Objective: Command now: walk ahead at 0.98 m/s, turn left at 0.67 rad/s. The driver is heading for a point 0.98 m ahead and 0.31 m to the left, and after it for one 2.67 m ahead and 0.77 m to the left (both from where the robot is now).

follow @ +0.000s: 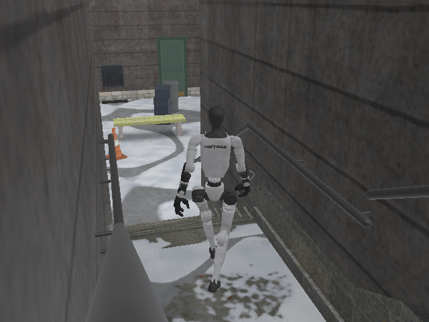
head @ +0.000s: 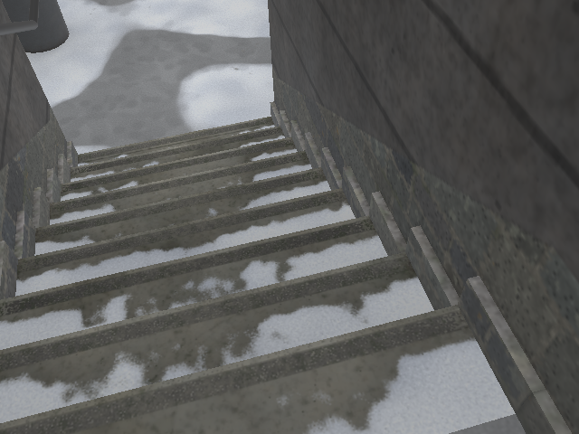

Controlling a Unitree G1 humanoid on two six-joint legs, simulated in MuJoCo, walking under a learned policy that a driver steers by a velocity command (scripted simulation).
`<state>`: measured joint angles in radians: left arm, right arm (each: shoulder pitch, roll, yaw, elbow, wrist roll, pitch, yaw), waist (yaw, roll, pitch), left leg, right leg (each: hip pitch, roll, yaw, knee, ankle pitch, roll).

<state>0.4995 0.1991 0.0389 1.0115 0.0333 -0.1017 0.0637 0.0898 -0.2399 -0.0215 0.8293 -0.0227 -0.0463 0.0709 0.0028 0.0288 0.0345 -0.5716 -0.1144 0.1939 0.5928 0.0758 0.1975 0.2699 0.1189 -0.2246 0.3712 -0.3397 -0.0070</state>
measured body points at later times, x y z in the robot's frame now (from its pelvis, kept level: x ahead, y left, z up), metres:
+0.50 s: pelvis +0.45 -0.03 +0.01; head +0.49 -0.02 +0.46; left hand +0.52 +0.27 -0.08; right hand +0.59 -0.31 -0.10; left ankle +0.25 -0.01 -0.61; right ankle +0.55 -0.14 -0.71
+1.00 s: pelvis +0.80 +0.19 -0.16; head +0.83 +0.19 +0.29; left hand +0.59 +0.33 -0.29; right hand +1.06 +0.07 -0.30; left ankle +0.78 +0.20 -0.87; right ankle +0.80 -0.04 -0.68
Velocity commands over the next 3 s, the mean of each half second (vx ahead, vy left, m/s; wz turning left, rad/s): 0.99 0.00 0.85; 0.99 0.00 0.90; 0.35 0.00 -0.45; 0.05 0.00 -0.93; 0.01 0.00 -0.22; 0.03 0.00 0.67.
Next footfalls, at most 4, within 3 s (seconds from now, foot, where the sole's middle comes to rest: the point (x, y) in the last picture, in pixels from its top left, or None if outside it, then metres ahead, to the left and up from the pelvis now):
0.02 left None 0.19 -0.01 -0.75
0.40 right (369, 382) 0.59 -0.13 -0.75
0.92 left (231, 332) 0.80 0.23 -0.90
1.22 right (214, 276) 1.09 0.32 -1.06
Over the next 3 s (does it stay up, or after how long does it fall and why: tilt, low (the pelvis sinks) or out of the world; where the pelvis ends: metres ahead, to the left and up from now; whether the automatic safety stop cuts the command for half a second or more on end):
stays up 1.04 0.40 -0.28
